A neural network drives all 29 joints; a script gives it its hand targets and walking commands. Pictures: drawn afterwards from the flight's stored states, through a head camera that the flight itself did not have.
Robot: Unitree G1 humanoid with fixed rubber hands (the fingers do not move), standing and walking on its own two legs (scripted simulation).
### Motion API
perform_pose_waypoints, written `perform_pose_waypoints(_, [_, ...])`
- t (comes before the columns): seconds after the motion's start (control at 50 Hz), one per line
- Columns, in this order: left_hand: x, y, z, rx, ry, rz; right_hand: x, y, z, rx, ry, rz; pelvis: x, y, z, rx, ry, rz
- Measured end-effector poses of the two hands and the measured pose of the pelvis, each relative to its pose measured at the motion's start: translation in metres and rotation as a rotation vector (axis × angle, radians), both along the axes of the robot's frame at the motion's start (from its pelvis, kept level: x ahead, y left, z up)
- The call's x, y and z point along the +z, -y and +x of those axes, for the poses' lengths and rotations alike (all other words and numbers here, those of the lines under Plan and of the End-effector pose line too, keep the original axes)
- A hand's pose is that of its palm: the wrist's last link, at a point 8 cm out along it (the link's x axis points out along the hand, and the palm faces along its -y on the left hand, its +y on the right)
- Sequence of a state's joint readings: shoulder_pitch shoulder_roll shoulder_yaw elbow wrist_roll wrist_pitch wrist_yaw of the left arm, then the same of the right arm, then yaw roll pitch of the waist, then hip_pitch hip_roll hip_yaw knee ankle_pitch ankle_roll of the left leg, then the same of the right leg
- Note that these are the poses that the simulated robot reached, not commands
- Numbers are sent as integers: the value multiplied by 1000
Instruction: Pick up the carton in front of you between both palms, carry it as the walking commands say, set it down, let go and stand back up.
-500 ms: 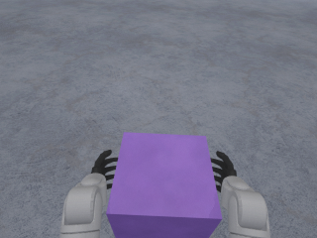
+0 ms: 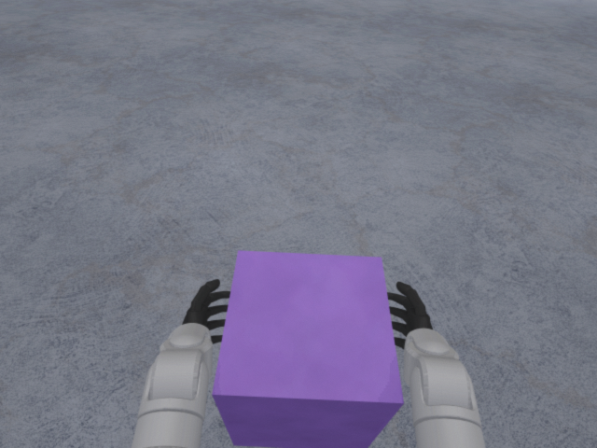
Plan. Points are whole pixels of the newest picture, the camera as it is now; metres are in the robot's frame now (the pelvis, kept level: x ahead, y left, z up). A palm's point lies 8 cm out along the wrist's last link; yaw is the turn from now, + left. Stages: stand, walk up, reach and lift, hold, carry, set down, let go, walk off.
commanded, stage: carry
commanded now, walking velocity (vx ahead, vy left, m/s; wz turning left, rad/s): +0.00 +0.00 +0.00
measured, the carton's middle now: (304, 355) +0.31 +0.00 -0.04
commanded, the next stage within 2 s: hold in 0.86 s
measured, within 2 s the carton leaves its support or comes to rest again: neither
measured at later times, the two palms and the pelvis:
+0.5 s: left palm (190, 350) +0.27 +0.15 +0.04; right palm (423, 354) +0.27 -0.15 +0.05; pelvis -0.02 +0.00 +0.00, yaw +0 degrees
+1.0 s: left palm (199, 362) +0.25 +0.13 +0.04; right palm (439, 372) +0.25 -0.16 +0.05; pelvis -0.04 +0.00 +0.01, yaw -4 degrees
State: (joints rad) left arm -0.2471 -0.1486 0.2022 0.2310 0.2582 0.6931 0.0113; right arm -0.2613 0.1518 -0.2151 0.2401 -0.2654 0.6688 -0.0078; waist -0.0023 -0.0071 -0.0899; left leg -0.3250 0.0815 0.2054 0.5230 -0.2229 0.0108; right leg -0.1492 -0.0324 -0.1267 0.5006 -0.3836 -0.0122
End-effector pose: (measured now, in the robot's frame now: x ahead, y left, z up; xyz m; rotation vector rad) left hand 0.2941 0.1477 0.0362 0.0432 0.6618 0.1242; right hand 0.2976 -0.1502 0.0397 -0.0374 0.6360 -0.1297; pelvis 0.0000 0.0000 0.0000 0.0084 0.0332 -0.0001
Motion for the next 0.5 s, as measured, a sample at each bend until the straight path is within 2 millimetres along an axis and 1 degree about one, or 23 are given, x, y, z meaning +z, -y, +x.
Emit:
perform_pose_waypoints(0.14, [7,0,-9,2,21,-3,8,0,-9,-2,21,4,1,0,-9,0,0,-2])
perform_pose_waypoints(0.3, [5,0,-22,0,-3,-1,6,0,-22,0,-3,0,1,0,-16,1,3,-4])
perform_pose_waypoints(0.5, [6,0,-29,2,0,-2,7,0,-28,0,0,1,1,0,-24,1,4,-6])
